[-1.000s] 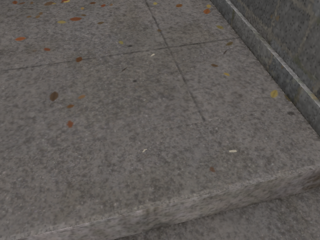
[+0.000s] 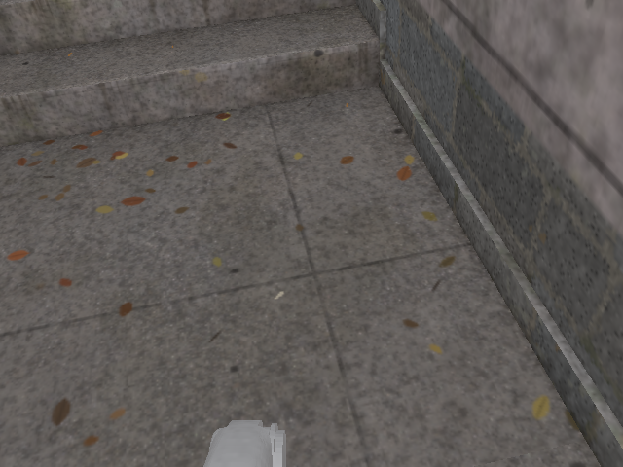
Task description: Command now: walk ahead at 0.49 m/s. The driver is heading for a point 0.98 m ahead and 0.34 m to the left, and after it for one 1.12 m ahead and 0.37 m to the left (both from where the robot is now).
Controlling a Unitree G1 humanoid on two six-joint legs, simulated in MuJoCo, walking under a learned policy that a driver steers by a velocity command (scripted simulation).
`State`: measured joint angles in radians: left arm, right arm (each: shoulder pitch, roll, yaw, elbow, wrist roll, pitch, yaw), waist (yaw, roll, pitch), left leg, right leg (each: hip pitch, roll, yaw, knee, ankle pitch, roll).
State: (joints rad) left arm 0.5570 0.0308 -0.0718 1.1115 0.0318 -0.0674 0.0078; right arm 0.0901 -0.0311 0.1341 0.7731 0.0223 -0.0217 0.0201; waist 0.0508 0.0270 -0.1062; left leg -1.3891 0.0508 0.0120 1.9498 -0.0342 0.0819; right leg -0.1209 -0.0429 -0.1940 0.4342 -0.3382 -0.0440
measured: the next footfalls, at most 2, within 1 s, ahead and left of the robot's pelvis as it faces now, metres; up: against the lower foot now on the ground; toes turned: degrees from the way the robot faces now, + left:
left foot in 0.18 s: +0.28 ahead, +0.10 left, +0.17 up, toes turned +6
right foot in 0.70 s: +0.58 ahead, -0.08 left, +0.17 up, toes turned +7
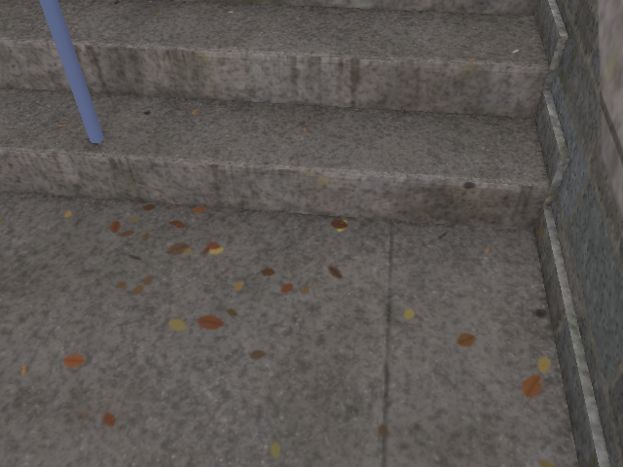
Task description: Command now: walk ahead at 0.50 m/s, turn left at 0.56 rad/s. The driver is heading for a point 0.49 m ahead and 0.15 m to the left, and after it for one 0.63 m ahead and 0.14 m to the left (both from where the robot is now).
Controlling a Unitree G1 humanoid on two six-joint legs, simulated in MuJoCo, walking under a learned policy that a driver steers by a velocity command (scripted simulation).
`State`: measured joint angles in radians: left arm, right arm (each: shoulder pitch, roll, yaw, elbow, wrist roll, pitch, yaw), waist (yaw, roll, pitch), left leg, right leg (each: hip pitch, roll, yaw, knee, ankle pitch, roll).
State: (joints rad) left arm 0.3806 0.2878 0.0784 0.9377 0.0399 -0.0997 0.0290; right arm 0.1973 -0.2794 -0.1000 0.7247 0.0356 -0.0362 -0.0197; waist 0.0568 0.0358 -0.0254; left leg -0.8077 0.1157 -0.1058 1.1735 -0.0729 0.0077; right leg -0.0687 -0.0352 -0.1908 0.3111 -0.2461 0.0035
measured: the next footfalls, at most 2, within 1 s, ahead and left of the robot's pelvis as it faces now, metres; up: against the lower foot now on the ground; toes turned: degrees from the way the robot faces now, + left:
left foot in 0.22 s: +0.29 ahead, +0.18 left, +0.00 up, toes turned +11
right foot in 0.74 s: +0.64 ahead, +0.11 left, +0.00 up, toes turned +23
